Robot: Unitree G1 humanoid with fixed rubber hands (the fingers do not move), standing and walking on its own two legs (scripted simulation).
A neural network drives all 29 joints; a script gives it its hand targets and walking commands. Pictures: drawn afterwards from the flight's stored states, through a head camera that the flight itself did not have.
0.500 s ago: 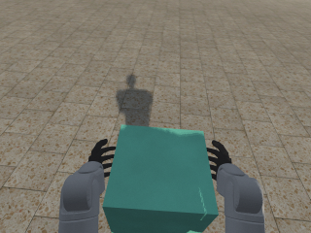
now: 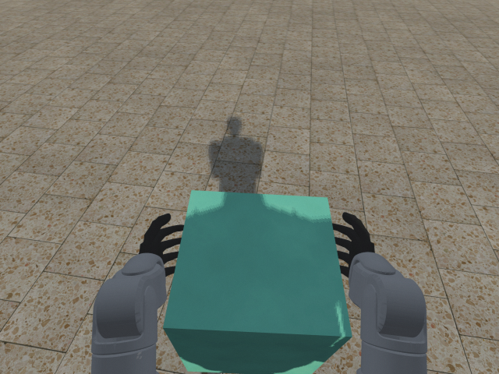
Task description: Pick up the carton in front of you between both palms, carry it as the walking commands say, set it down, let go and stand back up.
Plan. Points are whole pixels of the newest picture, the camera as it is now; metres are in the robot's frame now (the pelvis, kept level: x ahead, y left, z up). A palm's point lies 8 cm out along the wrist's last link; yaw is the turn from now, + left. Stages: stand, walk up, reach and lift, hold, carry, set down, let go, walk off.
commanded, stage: carry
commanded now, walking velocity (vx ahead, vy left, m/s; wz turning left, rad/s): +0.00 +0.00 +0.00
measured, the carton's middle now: (253, 289) +0.27 +0.00 +0.01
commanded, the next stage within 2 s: hold in 1.68 s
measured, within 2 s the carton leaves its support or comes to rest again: neither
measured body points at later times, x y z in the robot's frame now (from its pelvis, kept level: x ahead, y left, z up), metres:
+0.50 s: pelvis +0.03 +0.02 -0.01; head +0.00 +0.02 +0.44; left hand +0.30 +0.17 +0.07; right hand +0.30 -0.14 +0.08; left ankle -0.05 +0.12 -0.74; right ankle +0.03 -0.09 -0.74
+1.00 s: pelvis -0.01 +0.01 +0.00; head -0.05 +0.01 +0.45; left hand +0.26 +0.17 +0.04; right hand +0.27 -0.14 +0.05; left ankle -0.05 +0.12 -0.74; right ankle +0.03 -0.09 -0.74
